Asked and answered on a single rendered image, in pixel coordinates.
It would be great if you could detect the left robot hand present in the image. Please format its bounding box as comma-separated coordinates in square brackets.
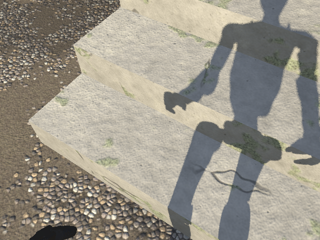
[29, 225, 77, 240]

